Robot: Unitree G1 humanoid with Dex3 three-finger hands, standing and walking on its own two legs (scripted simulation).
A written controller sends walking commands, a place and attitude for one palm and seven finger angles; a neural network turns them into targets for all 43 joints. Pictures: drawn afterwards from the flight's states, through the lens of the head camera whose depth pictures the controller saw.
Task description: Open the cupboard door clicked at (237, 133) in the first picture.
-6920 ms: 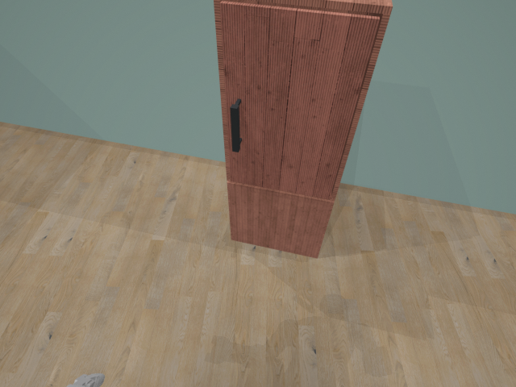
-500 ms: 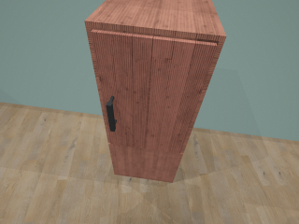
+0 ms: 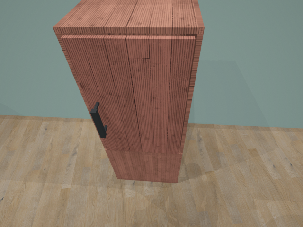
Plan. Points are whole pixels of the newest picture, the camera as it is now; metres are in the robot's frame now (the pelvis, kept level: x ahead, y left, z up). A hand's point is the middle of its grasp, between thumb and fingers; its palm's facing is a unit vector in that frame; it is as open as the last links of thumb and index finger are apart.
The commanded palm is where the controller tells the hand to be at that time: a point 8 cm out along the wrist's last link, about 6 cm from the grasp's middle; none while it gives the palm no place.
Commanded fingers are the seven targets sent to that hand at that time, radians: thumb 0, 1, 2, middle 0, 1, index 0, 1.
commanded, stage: look again from close up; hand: left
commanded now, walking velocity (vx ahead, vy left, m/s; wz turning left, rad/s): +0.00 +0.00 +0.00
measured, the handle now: (100, 120) +0.51 +0.23 -0.07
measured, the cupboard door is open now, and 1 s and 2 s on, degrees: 0 0 0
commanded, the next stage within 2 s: shuffle to correct the standing spot in 0.22 s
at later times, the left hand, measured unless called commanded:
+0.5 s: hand out of the picture +0.00 +0.16 -0.16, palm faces +0.04 -0.97 -0.23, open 7.3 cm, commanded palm none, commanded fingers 0.00 0.90 0.90 -0.20 -0.30 -0.20 -0.30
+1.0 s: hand out of the picture -0.04 +0.30 -0.17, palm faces +0.08 -0.96 -0.25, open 7.4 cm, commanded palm none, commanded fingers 0.00 0.90 0.90 -0.20 -0.30 -0.20 -0.30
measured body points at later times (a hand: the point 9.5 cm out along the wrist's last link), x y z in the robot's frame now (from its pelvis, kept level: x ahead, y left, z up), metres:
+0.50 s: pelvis +0.00 -0.02 +0.01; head +0.01 -0.04 +0.45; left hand +0.00 +0.21 -0.14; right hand -0.01 -0.23 -0.17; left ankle -0.04 +0.11 -0.73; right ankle -0.03 -0.06 -0.73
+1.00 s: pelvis -0.07 +0.08 +0.00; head -0.07 +0.09 +0.45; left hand -0.05 +0.35 -0.15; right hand -0.03 -0.14 -0.15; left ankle -0.03 +0.21 -0.73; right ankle -0.07 -0.04 -0.67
